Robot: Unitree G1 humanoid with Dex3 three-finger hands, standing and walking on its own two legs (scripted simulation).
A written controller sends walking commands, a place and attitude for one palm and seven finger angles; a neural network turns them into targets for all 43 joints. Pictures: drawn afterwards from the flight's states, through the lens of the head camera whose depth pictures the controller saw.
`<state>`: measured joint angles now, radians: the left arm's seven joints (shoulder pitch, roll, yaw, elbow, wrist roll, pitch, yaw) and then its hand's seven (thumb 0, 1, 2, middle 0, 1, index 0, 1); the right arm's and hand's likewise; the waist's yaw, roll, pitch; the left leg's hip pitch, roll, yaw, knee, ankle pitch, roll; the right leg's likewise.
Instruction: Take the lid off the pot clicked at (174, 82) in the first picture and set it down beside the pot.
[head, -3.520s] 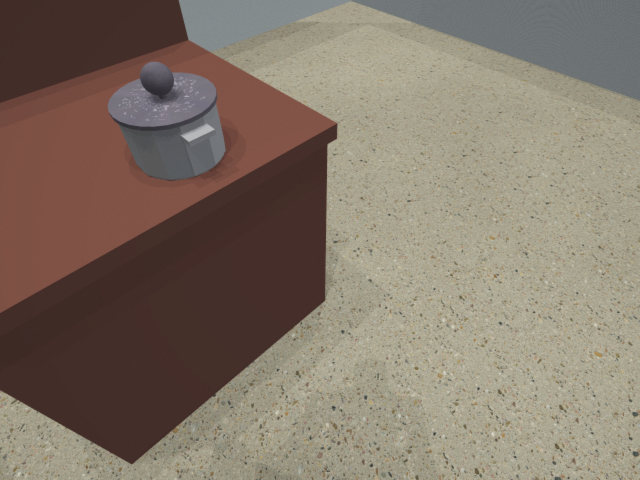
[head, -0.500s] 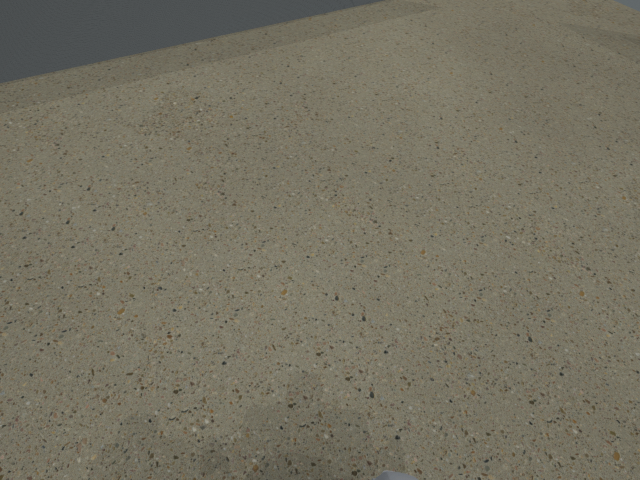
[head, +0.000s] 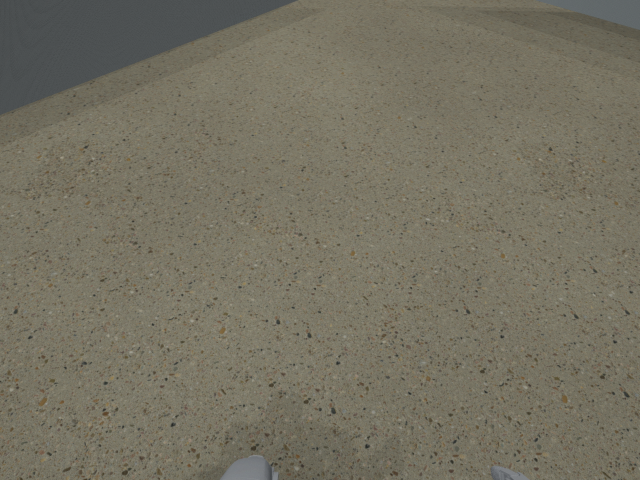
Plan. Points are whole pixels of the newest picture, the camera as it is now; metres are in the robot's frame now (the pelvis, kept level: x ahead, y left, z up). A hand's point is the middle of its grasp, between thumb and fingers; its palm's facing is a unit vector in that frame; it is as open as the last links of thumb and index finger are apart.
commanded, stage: walk to a spot facing it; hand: left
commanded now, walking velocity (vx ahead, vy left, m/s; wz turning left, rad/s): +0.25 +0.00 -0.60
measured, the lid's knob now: out of the picture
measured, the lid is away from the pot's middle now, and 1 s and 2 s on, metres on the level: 0.00 0.00 0.00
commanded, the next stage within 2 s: turn to face it in 0.50 s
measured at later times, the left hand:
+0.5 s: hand (228, 372) +0.29 +0.18 -0.17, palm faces -0.33 -0.92 -0.21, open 7.4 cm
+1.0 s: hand (280, 349) +0.34 +0.10 -0.18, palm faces -0.24 -0.95 -0.17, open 7.3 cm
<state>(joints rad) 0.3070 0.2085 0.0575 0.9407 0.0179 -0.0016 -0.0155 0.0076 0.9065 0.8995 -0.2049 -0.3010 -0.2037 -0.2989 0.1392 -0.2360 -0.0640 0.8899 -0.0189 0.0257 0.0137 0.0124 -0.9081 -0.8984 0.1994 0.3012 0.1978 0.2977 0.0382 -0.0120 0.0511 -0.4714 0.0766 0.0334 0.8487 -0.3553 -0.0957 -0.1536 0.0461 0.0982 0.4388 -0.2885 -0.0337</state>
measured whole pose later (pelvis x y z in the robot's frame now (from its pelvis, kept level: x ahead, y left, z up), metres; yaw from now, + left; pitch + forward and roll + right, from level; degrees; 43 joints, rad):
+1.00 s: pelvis +0.19 -0.03 -0.01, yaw -16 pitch -1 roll -1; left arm 0.14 0.16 0.04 0.94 0.02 0.01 0.03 0.00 0.91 0.90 -0.21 -0.30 -0.20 -0.30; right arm 0.23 -0.16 -0.05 0.99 -0.01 0.05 0.00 0.01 -0.91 -0.90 0.20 0.30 0.20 0.30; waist -0.02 -0.02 0.06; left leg -0.36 0.07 0.11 0.74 -0.35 -0.06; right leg -0.21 -0.05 -0.24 0.58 -0.34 -0.04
